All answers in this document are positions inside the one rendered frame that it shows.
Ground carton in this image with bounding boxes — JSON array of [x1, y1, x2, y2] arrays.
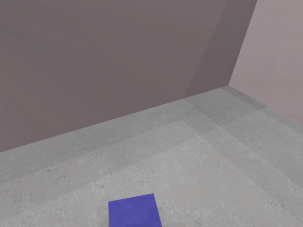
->
[[108, 193, 162, 227]]

